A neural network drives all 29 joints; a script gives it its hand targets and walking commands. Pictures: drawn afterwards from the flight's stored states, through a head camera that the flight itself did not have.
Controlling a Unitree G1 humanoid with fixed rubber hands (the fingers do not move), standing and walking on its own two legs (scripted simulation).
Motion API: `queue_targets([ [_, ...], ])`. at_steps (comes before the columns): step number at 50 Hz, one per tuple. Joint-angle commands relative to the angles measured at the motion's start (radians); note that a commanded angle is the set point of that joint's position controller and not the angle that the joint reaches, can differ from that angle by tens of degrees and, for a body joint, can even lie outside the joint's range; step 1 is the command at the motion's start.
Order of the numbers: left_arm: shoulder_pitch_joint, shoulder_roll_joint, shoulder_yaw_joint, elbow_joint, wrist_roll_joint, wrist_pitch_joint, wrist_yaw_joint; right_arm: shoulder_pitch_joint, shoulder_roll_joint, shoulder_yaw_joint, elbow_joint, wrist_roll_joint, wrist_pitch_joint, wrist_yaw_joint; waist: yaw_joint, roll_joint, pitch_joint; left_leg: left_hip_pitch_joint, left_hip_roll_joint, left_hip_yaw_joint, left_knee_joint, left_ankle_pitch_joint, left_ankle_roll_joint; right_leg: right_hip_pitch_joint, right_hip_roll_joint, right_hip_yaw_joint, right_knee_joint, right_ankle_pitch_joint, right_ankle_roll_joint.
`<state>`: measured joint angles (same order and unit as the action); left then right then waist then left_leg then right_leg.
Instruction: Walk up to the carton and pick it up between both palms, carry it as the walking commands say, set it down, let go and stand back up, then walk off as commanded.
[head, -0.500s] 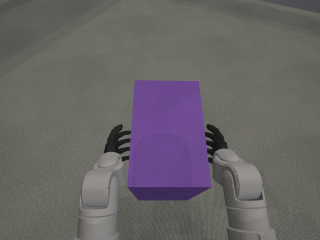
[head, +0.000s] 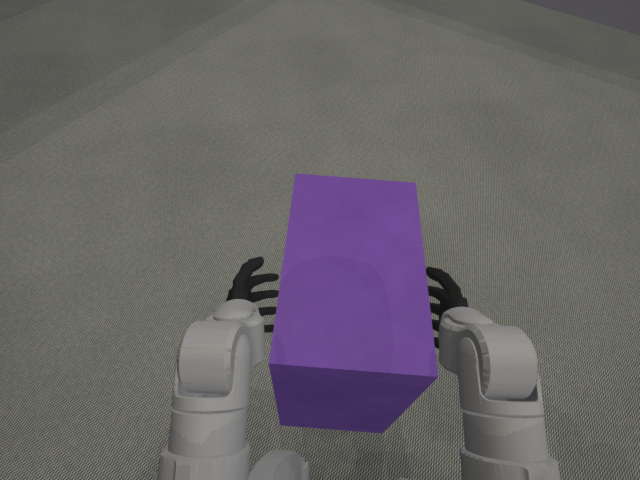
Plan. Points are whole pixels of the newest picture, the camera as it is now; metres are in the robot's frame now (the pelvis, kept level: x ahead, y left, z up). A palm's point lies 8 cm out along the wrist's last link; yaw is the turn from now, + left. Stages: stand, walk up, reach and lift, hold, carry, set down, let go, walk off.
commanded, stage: carry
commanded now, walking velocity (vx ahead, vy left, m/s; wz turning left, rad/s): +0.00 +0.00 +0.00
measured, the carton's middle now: (342, 314) +0.33 +0.01 -0.03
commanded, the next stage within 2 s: none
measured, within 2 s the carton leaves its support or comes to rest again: neither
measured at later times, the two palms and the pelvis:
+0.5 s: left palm (220, 153) +0.48 +0.18 +0.12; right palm (409, 169) +0.47 -0.06 +0.12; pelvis +0.17 +0.06 +0.04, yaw -2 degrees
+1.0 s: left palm (268, 151) +0.51 +0.13 +0.09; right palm (439, 175) +0.50 -0.12 +0.08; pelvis +0.21 +0.01 +0.01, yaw -1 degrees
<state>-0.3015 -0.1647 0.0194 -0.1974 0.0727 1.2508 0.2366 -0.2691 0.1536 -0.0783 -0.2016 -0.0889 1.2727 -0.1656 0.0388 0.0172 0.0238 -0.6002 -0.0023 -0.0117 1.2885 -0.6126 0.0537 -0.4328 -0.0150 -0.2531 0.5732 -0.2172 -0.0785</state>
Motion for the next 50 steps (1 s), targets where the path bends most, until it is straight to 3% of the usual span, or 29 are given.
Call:
queue_targets([
  [1,-0.561,-1.107,-0.649,-0.264,-0.446,-0.067,-0.290,-0.683,1.024,0.615,-0.336,0.474,-0.102,0.259,-0.049,-0.102,-0.548,0.393,0.057,0.057,-0.871,0.509,-0.072,0.288,-0.248,0.130,-0.091,0.175,0.002],
  [2,-0.542,-1.109,-0.643,-0.249,-0.443,-0.060,-0.289,-0.683,1.013,0.613,-0.336,0.468,-0.099,0.259,-0.057,-0.053,-0.559,0.518,0.085,-0.032,-0.923,0.611,-0.086,0.191,-0.181,0.071,0.040,0.040,0.061],
  [3,-0.495,-1.100,-0.633,-0.198,-0.433,-0.053,-0.289,-0.672,0.998,0.599,-0.301,0.459,-0.095,0.258,-0.045,0.204,-0.542,0.626,0.249,-0.260,-0.966,1.028,-0.071,0.033,-0.078,0.021,0.194,-0.189,0.121],
  [4,-0.459,-1.082,-0.632,-0.154,-0.425,-0.045,-0.290,-0.633,0.983,0.583,-0.266,0.446,-0.088,0.256,-0.035,0.288,-0.552,0.725,0.328,-0.365,-0.963,1.229,-0.037,-0.049,-0.011,0.066,0.286,-0.319,0.131],
  [5,-0.465,-1.076,-0.637,-0.104,-0.434,-0.036,-0.295,-0.637,0.967,0.579,-0.220,0.443,-0.082,0.257,-0.030,0.223,-0.582,0.769,0.361,-0.365,-0.897,1.507,-0.019,-0.044,-0.042,0.178,0.311,-0.340,0.120],
  [6,-0.417,-1.077,-0.624,-0.064,-0.418,-0.029,-0.292,-0.582,0.972,0.564,-0.182,0.428,-0.071,0.257,-0.037,0.164,-0.620,0.856,0.327,-0.271,-0.826,1.652,-0.038,-0.079,-0.020,0.179,0.312,-0.302,0.118],
  [7,-0.377,-1.083,-0.624,-0.029,-0.395,-0.028,-0.291,-0.533,0.972,0.566,-0.166,0.404,-0.067,0.257,-0.038,0.139,-0.569,0.923,0.290,-0.208,-0.799,1.715,-0.083,-0.177,0.006,0.165,0.349,-0.268,0.116],
  [8,-0.413,-1.076,-0.633,-0.063,-0.410,-0.036,-0.291,-0.579,0.966,0.600,-0.218,0.423,-0.072,0.255,-0.038,0.166,-0.615,1.007,0.307,-0.199,-0.781,1.774,-0.053,-0.223,0.002,0.188,0.354,-0.251,0.115],
  [12,-0.491,-1.109,-0.631,-0.136,-0.431,-0.044,-0.288,-0.669,0.989,0.609,-0.291,0.438,-0.073,0.256,-0.031,0.118,-0.551,0.986,0.274,-0.148,-0.834,1.720,-0.061,-0.244,0.010,0.180,0.341,-0.198,0.102],
  [16,-0.444,-1.101,-0.628,-0.134,-0.416,-0.038,-0.276,-0.622,0.975,0.596,-0.278,0.428,-0.063,0.254,-0.029,0.146,-0.549,1.014,0.253,-0.092,-0.846,1.710,-0.055,-0.247,0.031,0.155,0.340,-0.123,0.094],
  [20,-0.423,-1.091,-0.631,-0.118,-0.409,-0.034,-0.277,-0.605,0.960,0.602,-0.264,0.420,-0.057,0.258,-0.028,0.135,-0.520,0.938,0.236,-0.051,-0.848,1.670,-0.041,-0.222,0.041,0.139,0.340,-0.064,0.082],
  [25,-0.456,-1.087,-0.620,-0.120,-0.417,-0.031,-0.286,-0.631,0.967,0.612,-0.258,0.417,-0.053,0.260,-0.033,0.109,-0.483,0.823,0.229,-0.036,-0.838,1.560,-0.005,-0.153,0.033,0.142,0.266,-0.031,0.063],
  [30,-0.445,-1.076,-0.578,-0.066,-0.409,-0.025,-0.305,-0.640,0.982,0.634,-0.234,0.407,-0.052,0.251,-0.046,0.107,-0.494,0.753,0.200,-0.020,-0.761,1.443,0.056,-0.023,0.026,0.130,0.020,0.039,0.041],
  [31,-0.437,-1.079,-0.571,-0.059,-0.407,-0.027,-0.311,-0.645,0.985,0.642,-0.235,0.405,-0.053,0.248,-0.039,0.083,-0.511,0.723,0.182,0.001,-0.728,1.397,0.051,0.049,0.013,0.129,-0.076,0.140,0.036],
  [32,-0.441,-1.084,-0.566,-0.053,-0.411,-0.029,-0.318,-0.654,0.988,0.651,-0.237,0.404,-0.056,0.246,-0.034,0.042,-0.544,0.646,0.156,0.020,-0.683,1.299,0.031,0.181,-0.019,0.154,-0.151,0.367,0.020],
  [33,-0.432,-1.075,-0.558,-0.051,-0.412,-0.034,-0.323,-0.649,0.990,0.658,-0.242,0.406,-0.061,0.241,-0.031,-0.033,-0.588,0.490,0.111,0.029,-0.615,1.048,-0.001,0.371,-0.110,0.242,-0.117,0.764,-0.028],
  [34,-0.426,-1.076,-0.555,-0.050,-0.412,-0.041,-0.326,-0.651,1.001,0.662,-0.245,0.409,-0.064,0.238,-0.026,-0.151,-0.620,0.298,0.059,0.039,-0.555,0.689,-0.032,0.567,-0.235,0.344,-0.032,1.224,-0.081],
  [35,-0.445,-1.084,-0.561,-0.067,-0.416,-0.047,-0.328,-0.667,1.017,0.667,-0.249,0.418,-0.068,0.239,-0.024,-0.235,-0.616,0.183,0.011,0.051,-0.537,0.299,-0.055,0.647,-0.314,0.382,-0.008,1.443,-0.118],
  [36,-0.453,-1.093,-0.564,-0.080,-0.413,-0.050,-0.329,-0.681,1.037,0.671,-0.257,0.428,-0.072,0.238,-0.023,-0.280,-0.614,0.114,0.011,0.040,-0.566,0.119,-0.053,0.690,-0.348,0.386,-0.001,1.399,-0.138],
  [38,-0.461,-1.096,-0.555,-0.115,-0.413,-0.058,-0.331,-0.707,1.050,0.702,-0.290,0.452,-0.081,0.234,-0.032,-0.261,-0.652,0.140,0.039,0.020,-0.688,0.159,-0.028,0.691,-0.331,0.350,0.004,1.251,-0.123],
  [39,-0.471,-1.090,-0.552,-0.140,-0.410,-0.060,-0.330,-0.705,1.061,0.707,-0.289,0.453,-0.081,0.234,-0.041,-0.222,-0.668,0.237,0.045,0.027,-0.780,0.275,-0.028,0.614,-0.297,0.303,0.011,1.135,-0.091],
  [41,-0.475,-1.088,-0.554,-0.166,-0.405,-0.066,-0.324,-0.718,1.073,0.707,-0.299,0.461,-0.086,0.237,-0.042,-0.163,-0.676,0.413,0.073,0.008,-0.778,0.553,-0.024,0.439,-0.239,0.259,0.027,0.876,-0.030],
  [44,-0.427,-1.090,-0.543,-0.128,-0.389,-0.061,-0.317,-0.669,1.052,0.670,-0.245,0.446,-0.081,0.243,-0.034,-0.052,-0.654,0.509,0.123,-0.035,-0.719,0.919,-0.008,0.305,-0.162,0.235,0.038,0.631,-0.004],
  [46,-0.404,-1.078,-0.533,-0.081,-0.371,-0.062,-0.319,-0.640,1.035,0.658,-0.210,0.427,-0.082,0.243,-0.034,-0.032,-0.645,0.525,0.140,-0.048,-0.712,0.973,0.001,0.271,-0.143,0.236,0.039,0.548,0.004],
  [50,-0.382,-1.068,-0.523,-0.031,-0.353,-0.069,-0.326,-0.624,1.017,0.645,-0.180,0.403,-0.094,0.245,-0.036,-0.064,-0.626,0.475,0.126,-0.032,-0.702,0.850,-0.006,0.297,-0.158,0.254,0.019,0.610,-0.010],
])
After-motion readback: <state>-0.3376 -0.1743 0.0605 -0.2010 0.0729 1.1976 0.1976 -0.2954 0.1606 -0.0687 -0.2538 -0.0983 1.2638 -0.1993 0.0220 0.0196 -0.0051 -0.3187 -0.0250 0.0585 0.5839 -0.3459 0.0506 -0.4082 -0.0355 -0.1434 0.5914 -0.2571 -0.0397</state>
